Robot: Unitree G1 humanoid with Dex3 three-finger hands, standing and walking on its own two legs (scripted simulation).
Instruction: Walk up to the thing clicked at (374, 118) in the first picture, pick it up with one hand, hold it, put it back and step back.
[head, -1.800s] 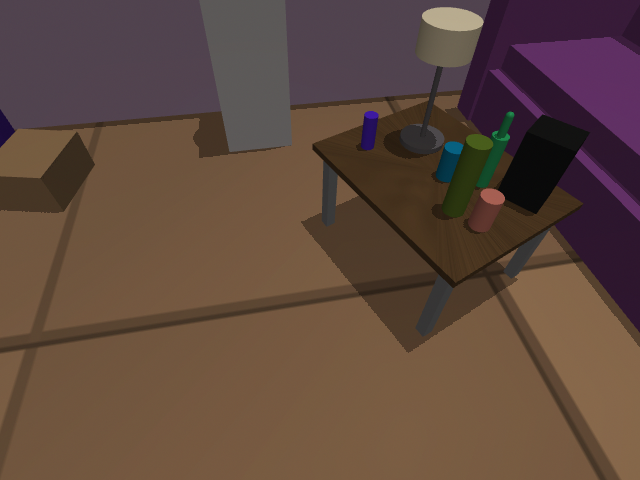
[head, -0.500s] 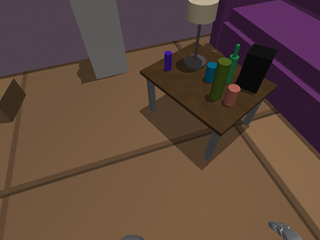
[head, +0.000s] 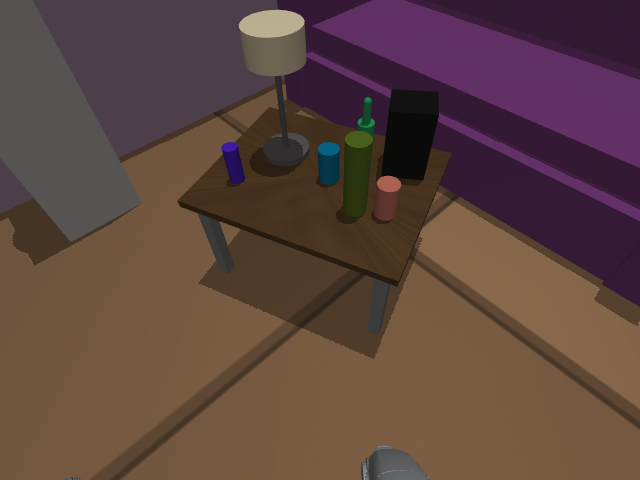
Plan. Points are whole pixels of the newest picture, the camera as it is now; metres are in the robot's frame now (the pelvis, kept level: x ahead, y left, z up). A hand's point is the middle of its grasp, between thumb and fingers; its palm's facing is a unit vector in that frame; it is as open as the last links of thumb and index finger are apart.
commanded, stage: walk up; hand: left
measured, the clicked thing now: (233, 163) +1.04 +0.21 -0.31
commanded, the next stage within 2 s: none
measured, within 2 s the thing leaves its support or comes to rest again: neither
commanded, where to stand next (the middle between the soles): +0.52 +0.27 m, yaw -30 degrees
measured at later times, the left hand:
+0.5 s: hand (72, 404) +0.28 +0.37 -0.14, palm faces -0.20 -0.84 -0.50, open 7.4 cm
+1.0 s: hand (67, 279) +0.52 +0.46 -0.14, palm faces -0.33 -0.76 -0.56, open 7.4 cm
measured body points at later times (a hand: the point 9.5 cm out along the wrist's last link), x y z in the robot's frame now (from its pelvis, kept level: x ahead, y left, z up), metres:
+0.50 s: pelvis +0.19 +0.09 -0.03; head +0.21 +0.06 +0.42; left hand +0.29 +0.41 -0.11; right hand +0.24 -0.27 -0.13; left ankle +0.33 +0.26 -0.71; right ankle +0.13 -0.09 -0.74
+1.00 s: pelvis +0.35 +0.20 -0.04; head +0.37 +0.15 +0.41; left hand +0.53 +0.50 -0.11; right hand +0.29 -0.11 -0.17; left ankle +0.34 +0.28 -0.72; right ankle +0.39 +0.09 -0.74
